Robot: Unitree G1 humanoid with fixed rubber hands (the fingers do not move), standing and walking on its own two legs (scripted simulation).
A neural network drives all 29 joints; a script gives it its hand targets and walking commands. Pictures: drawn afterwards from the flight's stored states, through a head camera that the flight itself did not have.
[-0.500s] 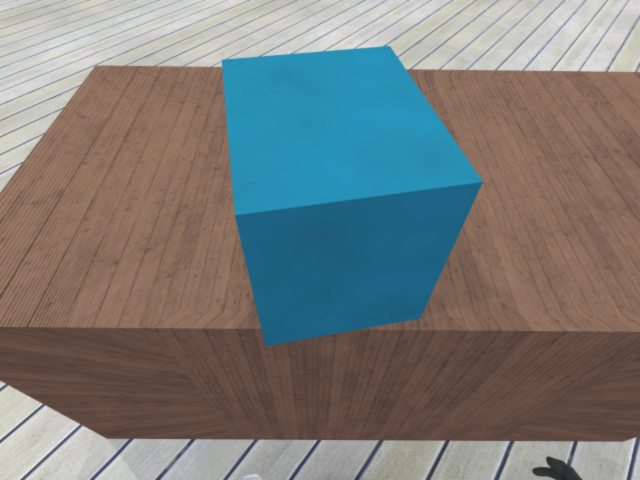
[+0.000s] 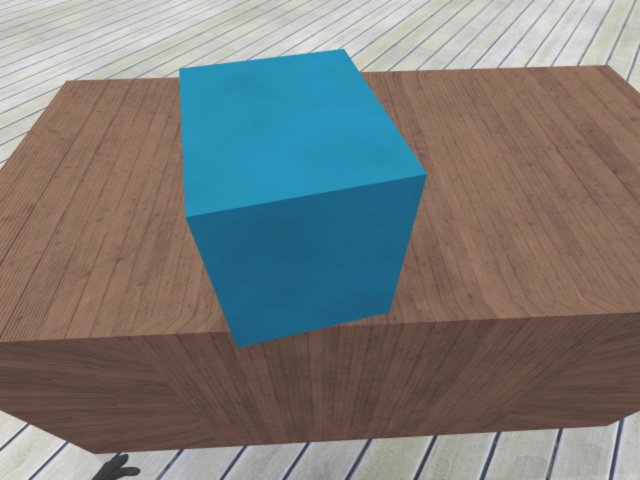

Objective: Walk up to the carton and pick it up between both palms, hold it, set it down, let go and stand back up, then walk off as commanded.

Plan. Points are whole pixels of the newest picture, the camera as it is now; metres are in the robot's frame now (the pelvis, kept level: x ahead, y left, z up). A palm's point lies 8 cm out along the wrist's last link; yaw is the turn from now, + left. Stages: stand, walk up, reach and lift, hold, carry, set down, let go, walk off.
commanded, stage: walk up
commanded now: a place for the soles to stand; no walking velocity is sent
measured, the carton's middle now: (290, 198) +0.48 +0.06 +0.09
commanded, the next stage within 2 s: reach and lift in 1.86 s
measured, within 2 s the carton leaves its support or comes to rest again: neither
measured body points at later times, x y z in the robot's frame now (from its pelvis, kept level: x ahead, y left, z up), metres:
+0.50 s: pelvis +0.00 +0.00 +0.03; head +0.02 +0.00 +0.48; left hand +0.06 +0.30 -0.10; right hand +0.10 -0.30 -0.10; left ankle +0.01 +0.12 -0.71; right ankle +0.03 -0.10 -0.71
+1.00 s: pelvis +0.03 +0.01 +0.04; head +0.04 +0.01 +0.49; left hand +0.09 +0.32 -0.09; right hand +0.13 -0.28 -0.10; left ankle +0.01 +0.13 -0.71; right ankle +0.03 -0.10 -0.71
